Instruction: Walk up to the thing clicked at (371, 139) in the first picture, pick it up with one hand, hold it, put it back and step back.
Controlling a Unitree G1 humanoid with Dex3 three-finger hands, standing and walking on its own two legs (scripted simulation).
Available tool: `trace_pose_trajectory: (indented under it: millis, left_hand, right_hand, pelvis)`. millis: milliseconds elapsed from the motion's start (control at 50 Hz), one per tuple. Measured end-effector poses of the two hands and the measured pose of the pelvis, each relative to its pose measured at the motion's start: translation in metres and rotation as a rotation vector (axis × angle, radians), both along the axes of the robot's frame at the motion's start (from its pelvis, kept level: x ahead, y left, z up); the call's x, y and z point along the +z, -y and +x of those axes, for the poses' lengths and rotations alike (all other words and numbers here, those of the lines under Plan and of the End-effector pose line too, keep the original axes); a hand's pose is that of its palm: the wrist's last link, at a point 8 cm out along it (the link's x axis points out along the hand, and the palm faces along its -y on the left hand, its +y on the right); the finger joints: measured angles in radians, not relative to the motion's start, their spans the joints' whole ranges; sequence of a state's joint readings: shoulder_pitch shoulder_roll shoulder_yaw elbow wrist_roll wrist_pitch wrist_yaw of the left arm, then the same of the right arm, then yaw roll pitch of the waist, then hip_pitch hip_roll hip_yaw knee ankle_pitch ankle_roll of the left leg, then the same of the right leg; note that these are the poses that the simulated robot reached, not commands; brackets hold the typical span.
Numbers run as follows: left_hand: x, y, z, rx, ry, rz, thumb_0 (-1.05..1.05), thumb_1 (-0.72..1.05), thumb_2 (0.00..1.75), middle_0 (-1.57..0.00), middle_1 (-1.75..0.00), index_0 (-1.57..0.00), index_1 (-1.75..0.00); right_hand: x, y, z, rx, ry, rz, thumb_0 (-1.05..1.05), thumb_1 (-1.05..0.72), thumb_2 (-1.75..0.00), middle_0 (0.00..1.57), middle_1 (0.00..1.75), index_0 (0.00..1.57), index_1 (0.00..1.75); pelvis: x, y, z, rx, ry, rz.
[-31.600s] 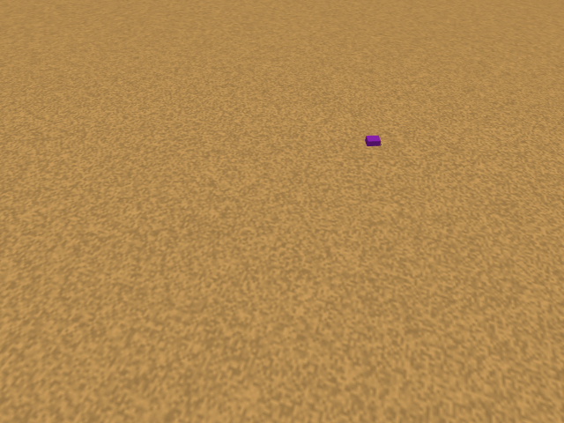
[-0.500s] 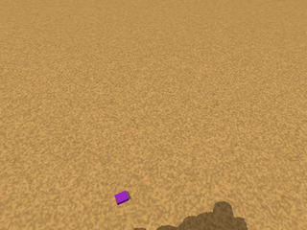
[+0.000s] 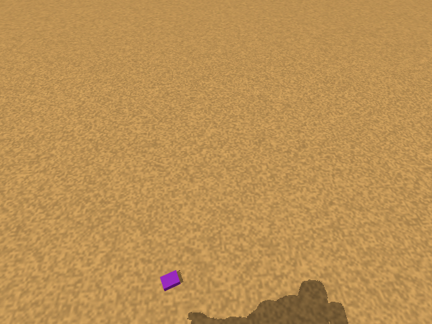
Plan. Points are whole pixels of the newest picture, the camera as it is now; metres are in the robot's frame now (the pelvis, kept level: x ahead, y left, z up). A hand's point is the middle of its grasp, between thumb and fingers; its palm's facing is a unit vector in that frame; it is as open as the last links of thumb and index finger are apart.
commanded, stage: stand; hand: left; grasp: from above
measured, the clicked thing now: (170, 280) +0.41 +0.23 -0.76
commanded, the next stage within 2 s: step back in 0.84 s
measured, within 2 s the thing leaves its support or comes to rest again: neither
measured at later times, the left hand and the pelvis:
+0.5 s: hand out of the picture +0.07 +0.25 -0.16, palm faces +0.00 -0.94 -0.34, open 7.4 cm; pelvis +0.00 +0.00 +0.00, yaw +0 degrees
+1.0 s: hand out of the picture +0.07 +0.26 -0.16, palm faces +0.00 -0.93 -0.37, open 7.4 cm; pelvis -0.02 +0.00 -0.01, yaw +0 degrees
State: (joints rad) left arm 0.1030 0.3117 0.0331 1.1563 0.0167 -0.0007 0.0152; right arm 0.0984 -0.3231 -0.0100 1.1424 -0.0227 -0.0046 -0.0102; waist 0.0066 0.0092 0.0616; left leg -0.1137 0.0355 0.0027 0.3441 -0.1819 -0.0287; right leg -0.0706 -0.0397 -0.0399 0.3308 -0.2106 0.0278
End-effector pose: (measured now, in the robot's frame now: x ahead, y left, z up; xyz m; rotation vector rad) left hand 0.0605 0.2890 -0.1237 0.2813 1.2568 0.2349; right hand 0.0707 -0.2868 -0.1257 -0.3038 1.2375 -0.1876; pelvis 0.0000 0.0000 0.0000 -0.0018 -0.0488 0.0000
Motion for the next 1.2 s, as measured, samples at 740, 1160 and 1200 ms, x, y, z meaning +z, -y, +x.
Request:
trace_pose_trajectory:
  millis: [740,1160,1200]
  left_hand:
    - [0.002,-0.003,0.005,-0.025,0.004,0.004,0.01,0.91,0.89,-0.21,-0.3,-0.21,-0.3]
    - [-0.007,-0.019,-0.012,-0.068,0.056,0.085,0.0,0.91,0.89,-0.21,-0.3,-0.2,-0.3]
    - [-0.007,-0.018,-0.021,-0.077,0.055,0.085,0.0,0.91,0.89,-0.21,-0.3,-0.21,-0.3]
  right_hand:
    - [0.002,0.006,-0.003,-0.007,-0.012,-0.003,0.0,-0.91,-0.9,0.2,0.3,0.2,0.3]
    - [-0.013,0.04,-0.017,-0.015,0.053,-0.039,0.0,-0.91,-0.9,0.21,0.3,0.21,0.3]
    - [-0.014,0.041,-0.022,-0.01,0.051,-0.046,0.0,-0.91,-0.9,0.2,0.3,0.2,0.3]
  pelvis:
    - [0.001,0.001,0.003,-0.003,-0.007,0.0]
    - [-0.028,0.011,-0.054,-0.002,-0.014,0.005]
    - [-0.028,0.008,-0.062,-0.006,-0.011,0.017]
